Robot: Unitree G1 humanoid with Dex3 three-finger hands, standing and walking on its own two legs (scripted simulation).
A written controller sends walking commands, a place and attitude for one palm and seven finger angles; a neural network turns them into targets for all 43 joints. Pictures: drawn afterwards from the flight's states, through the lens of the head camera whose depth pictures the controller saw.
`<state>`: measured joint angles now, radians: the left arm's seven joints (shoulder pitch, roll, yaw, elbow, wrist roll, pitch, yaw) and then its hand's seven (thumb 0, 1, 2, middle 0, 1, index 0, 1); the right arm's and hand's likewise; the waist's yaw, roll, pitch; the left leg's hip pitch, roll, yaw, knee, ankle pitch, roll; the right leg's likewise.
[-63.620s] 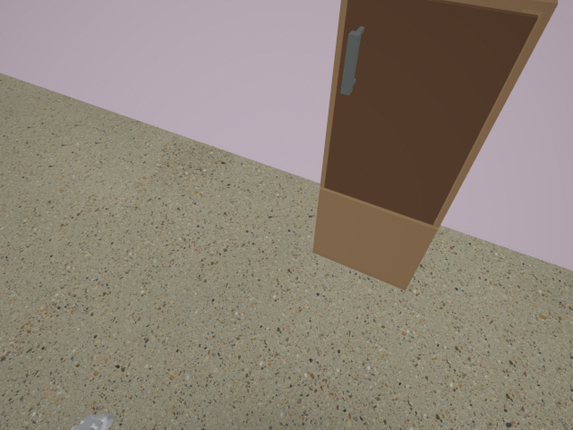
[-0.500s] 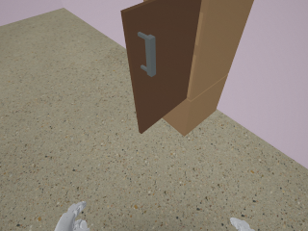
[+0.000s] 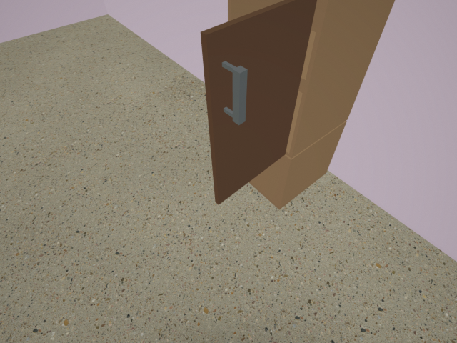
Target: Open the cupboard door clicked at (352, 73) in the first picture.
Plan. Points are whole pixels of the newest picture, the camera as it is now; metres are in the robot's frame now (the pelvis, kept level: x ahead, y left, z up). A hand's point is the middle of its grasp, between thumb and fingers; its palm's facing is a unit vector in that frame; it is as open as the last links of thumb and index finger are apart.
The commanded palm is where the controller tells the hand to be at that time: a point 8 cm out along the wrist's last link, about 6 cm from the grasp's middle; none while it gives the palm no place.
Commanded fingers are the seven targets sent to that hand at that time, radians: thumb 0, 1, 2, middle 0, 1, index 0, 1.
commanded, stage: let the arm hang, fingers relaxed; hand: left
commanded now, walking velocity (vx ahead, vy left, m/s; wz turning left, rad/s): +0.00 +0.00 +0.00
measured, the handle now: (233, 93) +0.62 +0.03 +0.10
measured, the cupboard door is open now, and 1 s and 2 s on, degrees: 93 93 93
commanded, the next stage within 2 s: look to check the result in 0.38 s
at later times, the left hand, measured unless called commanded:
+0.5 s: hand out of the picture +0.03 +0.20 -0.17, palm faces +0.01 -0.97 -0.23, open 7.4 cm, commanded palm none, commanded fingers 0.00 0.90 0.90 -0.20 -0.30 -0.20 -0.30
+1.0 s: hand out of the picture +0.10 +0.24 -0.15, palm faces -0.01 -0.94 -0.33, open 7.4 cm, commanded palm none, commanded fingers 0.00 0.90 0.90 -0.20 -0.30 -0.20 -0.30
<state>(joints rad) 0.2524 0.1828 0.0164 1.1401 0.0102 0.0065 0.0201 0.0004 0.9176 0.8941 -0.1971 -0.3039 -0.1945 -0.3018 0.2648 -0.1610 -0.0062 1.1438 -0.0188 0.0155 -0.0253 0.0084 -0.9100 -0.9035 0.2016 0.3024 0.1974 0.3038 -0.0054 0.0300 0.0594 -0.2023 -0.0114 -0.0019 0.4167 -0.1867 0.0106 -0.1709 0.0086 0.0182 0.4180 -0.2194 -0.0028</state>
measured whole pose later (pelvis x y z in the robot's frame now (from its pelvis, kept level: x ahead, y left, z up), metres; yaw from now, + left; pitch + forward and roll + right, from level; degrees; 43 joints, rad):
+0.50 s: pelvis +0.01 +0.00 +0.00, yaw +0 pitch -2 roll +0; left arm 0.21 0.19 0.02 1.14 0.02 -0.01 0.01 0.00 0.91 0.89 -0.20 -0.30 -0.20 -0.30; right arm 0.21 -0.20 -0.02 1.14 -0.02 0.00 -0.02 0.01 -0.91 -0.90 0.20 0.30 0.20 0.30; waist 0.00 0.02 0.06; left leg -0.19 -0.02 0.01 0.40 -0.19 0.02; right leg -0.16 0.00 0.03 0.41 -0.22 0.00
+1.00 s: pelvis +0.02 +0.00 +0.00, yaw +0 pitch -1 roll +0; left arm 0.10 0.31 0.02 1.13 0.01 -0.02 0.00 0.00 0.91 0.89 -0.20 -0.30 -0.20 -0.30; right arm 0.09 -0.32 -0.02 1.13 -0.02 0.00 -0.01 0.01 -0.91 -0.90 0.20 0.30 0.20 0.30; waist 0.00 0.02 0.06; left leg -0.13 -0.01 0.00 0.33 -0.17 0.00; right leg -0.11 0.01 0.02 0.34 -0.21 -0.01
